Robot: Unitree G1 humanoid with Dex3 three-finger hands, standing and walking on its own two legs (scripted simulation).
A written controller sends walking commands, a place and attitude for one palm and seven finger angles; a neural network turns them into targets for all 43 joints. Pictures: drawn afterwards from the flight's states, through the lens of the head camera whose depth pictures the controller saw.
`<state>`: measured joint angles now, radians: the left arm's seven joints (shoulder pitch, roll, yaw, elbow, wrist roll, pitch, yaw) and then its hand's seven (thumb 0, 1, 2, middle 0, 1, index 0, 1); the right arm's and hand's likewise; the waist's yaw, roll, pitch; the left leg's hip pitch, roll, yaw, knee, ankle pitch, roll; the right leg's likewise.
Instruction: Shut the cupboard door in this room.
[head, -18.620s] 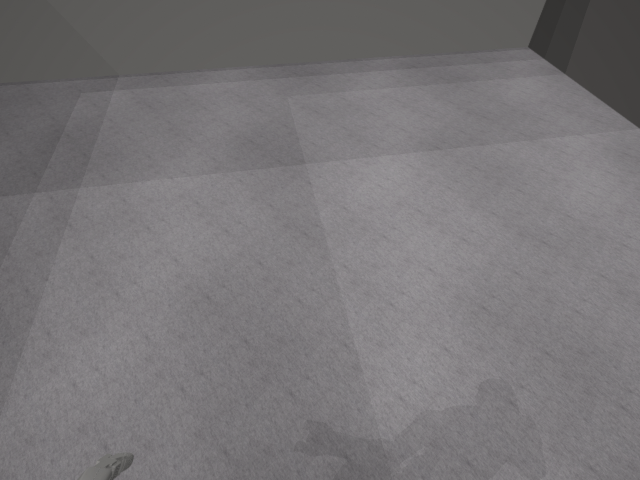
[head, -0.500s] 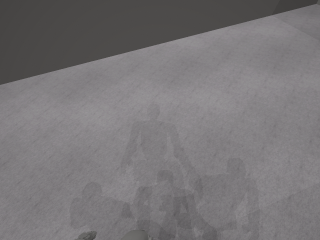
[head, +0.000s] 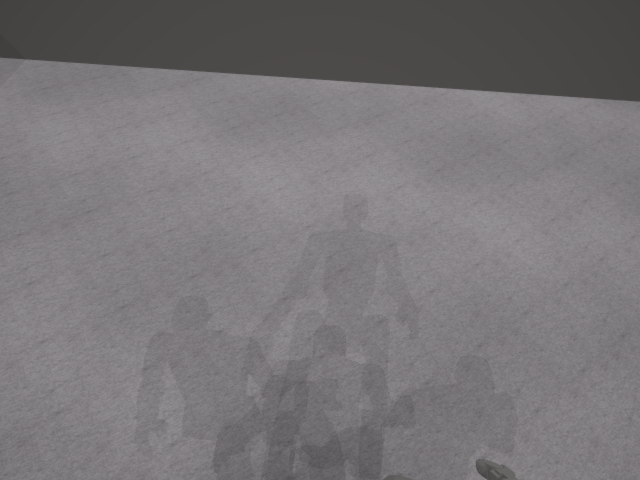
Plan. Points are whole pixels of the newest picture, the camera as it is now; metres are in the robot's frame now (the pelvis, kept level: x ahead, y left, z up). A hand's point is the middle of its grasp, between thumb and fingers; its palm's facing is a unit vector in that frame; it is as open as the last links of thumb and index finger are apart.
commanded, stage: turn or walk to find it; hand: left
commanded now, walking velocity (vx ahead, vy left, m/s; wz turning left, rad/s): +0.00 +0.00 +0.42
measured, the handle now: out of the picture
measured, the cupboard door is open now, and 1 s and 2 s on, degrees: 81 81 81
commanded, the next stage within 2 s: none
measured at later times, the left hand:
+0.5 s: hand out of the picture +0.06 +0.14 -0.13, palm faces +0.21 -0.93 -0.29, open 7.4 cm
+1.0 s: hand out of the picture -0.17 +0.15 -0.19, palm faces +0.50 -0.83 -0.25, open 7.4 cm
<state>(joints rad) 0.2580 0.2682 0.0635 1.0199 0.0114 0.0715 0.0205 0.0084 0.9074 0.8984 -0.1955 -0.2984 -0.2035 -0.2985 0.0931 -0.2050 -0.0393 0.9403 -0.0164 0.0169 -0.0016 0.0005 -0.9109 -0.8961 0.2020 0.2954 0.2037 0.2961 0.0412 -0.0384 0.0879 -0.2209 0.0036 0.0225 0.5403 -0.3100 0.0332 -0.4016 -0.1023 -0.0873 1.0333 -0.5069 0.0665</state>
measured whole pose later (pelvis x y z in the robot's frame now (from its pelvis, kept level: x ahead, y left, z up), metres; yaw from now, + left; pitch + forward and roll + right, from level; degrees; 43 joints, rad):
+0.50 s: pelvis -0.02 -0.07 +0.00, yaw +13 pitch -2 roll +2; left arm 0.14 0.16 0.02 0.90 0.01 0.01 0.02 0.00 0.90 0.90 -0.20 -0.30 -0.21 -0.30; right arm 0.27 -0.26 -0.10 1.01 -0.02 0.08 0.01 0.00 -0.91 -0.90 0.20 0.30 0.20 0.30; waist -0.05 0.07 0.07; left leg -0.46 -0.04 -0.07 1.11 -0.42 -0.04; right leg -0.23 -0.06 -0.12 0.54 -0.29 -0.04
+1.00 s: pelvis -0.07 -0.04 -0.01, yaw +26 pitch -2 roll +0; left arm 0.29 0.26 0.07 1.02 0.02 0.07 0.02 0.01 0.91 0.90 -0.20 -0.30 -0.21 -0.30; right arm 0.12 -0.20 -0.05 0.96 -0.02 0.03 0.01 0.00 -0.91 -0.90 0.20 0.30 0.20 0.30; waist 0.05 -0.05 0.08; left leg -0.23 0.01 0.07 0.59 -0.32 0.03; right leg -0.37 -0.13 -0.17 0.87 -0.49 0.04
